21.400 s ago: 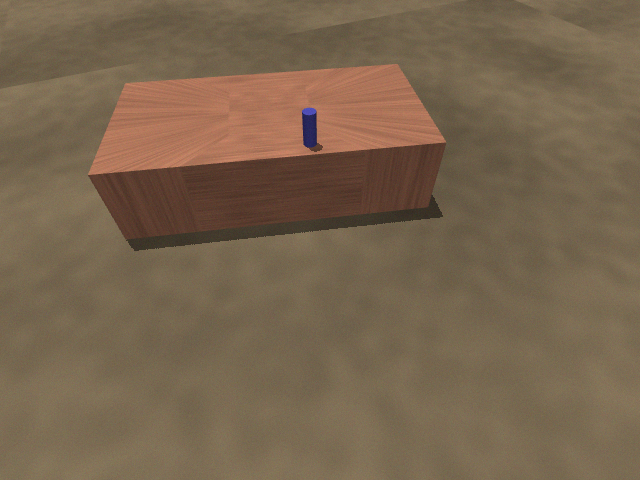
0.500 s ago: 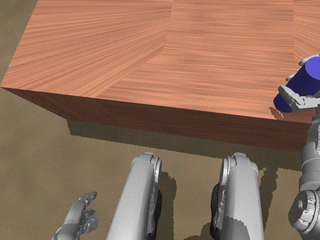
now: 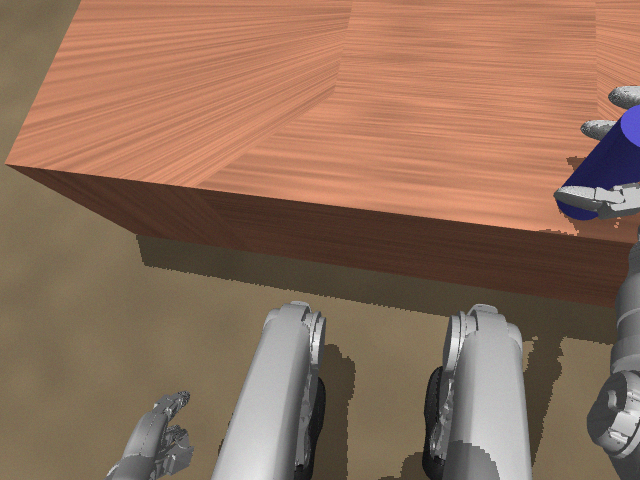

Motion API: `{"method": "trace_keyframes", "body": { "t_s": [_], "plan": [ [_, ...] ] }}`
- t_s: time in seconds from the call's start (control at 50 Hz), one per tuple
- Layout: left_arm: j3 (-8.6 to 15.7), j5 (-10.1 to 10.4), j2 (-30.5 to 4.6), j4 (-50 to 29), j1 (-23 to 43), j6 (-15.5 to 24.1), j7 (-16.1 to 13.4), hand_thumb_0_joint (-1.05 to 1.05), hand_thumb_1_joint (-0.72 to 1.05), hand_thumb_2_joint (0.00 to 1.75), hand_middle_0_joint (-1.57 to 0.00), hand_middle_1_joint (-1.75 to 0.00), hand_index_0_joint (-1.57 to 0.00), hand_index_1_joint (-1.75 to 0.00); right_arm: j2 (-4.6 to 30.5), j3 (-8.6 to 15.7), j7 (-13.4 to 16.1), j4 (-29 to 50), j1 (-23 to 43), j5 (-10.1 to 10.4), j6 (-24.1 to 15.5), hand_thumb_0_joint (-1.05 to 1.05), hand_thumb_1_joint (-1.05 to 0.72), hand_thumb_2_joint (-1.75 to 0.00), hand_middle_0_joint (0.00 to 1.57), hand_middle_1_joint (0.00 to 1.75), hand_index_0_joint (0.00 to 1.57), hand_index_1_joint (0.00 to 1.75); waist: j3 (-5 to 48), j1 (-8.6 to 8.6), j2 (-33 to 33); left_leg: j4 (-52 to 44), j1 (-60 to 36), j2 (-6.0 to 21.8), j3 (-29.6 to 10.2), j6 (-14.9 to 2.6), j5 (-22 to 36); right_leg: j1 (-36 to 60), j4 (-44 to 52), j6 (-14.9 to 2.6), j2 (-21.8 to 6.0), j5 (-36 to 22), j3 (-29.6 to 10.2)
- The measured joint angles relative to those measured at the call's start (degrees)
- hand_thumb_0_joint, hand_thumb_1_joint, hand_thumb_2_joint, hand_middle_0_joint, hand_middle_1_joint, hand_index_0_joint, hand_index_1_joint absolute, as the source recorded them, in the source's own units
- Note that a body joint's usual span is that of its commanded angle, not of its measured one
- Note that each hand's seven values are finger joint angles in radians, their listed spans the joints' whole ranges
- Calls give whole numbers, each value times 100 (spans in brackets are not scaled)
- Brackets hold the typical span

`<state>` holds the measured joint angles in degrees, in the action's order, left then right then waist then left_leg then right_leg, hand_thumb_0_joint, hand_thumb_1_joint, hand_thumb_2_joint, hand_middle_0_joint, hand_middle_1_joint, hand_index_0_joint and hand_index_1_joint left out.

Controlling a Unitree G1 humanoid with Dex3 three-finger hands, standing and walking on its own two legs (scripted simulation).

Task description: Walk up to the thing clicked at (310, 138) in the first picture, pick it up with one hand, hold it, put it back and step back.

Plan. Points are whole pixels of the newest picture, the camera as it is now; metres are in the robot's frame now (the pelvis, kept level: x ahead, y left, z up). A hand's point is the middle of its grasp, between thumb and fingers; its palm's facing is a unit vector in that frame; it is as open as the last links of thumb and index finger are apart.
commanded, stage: open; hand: right
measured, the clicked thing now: (610, 169) +0.46 -0.28 +0.00
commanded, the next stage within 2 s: withdraw in 0.06 s
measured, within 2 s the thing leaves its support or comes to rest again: neither
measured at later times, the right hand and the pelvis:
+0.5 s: hand out of the picture +0.47 -0.32 +0.07, palm faces +0.30 +0.95 -0.04, open 16.2 cm; pelvis +0.01 +0.00 +0.03, yaw +0 degrees
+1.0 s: hand out of the picture +0.43 -0.39 +0.17, palm faces +0.40 +0.84 -0.37, open 17.3 cm; pelvis +0.04 -0.02 +0.19, yaw -3 degrees
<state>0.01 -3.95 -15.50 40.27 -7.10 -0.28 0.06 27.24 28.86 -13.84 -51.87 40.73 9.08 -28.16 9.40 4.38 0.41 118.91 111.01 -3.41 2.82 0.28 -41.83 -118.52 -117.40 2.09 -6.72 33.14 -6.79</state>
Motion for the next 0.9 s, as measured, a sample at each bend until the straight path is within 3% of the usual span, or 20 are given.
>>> {"method": "trace_keyframes", "body": {
  "t_s": [0.1, 0.24, 0.36, 0.56, 0.68, 0.8, 0.9],
  "plan": [
    [5, -3, 7, -17, -6, 11, 1, 0, 91, 88, -20, -30, -21, -28, -32, -7, 22, 89, -63, 7, 25, -1, 45, -34, 68, 53, 68, 52, 0, -8, 6, -26, -37, -10, -4, 10, -17, 32, 7, -2, -11, 31, 2],
    [1, 2, 7, -26, 33, 23, 3, 0, 91, 88, -20, -30, -20, -29, -81, -28, 39, 179, -106, 13, 0, -1, 42, -30, 47, 40, 47, 40, 9, -24, 14, -34, -54, 7, -13, 11, -50, 41, 18, -4, 7, 53, 15],
    [-11, 32, 33, -99, 124, -31, -17, 0, 92, 88, -19, -30, -20, -28, 3, 120, 53, 418, -153, -17, 169, -1, 39, -25, 34, 30, 34, 30, -56, -21, -3, -82, -147, -5, -5, 9, -64, 139, 56, 9, -7, 80, 8],
    [-33, 240, 34, -126, 58, -97, -174, 0, 92, 87, -19, -29, -20, -27, 598, 512, -222, 420, -154, 79, 691, -1, 47, -13, 17, 15, 17, 15, 15, -6, -73, -849, -854, -10, 22, -3, 57, 851, 746, 1, -41, 43, 47],
    [-11, 314, -89, -104, -170, -7, -189, 0, 92, 86, -19, -29, -21, -27, 862, 455, -509, 68, -64, 227, 775, -1, 52, -8, 10, 9, 10, 9, 109, 2, -80, -1405, -1326, 29, 27, 18, 142, 1291, 1239, -38, -17, -9, 91],
    [1, 442, -69, -315, -275, -286, -103, 0, 91, 88, -20, -29, -21, -28, 924, -31, 58, -44, -181, -710, 1534, -1, 51, -7, 6, 7, 7, 7, -97, 54, -35, -2137, -2059, 47, -14, 55, 326, 2031, 1908, -71, -20, -125, 190],
    [-32, 506, 29, -469, -454, -467, -131, 0, 90, 89, -20, -30, -21, -29, 867, -149, 703, 169, -726, -1138, 1990, -1, 48, -8, 6, 6, 7, 6, -128, 130, -62, -3000, -2958, 55, -45, 82, 521, 2936, 2693, -93, -32, -237, 282]
  ]
}}
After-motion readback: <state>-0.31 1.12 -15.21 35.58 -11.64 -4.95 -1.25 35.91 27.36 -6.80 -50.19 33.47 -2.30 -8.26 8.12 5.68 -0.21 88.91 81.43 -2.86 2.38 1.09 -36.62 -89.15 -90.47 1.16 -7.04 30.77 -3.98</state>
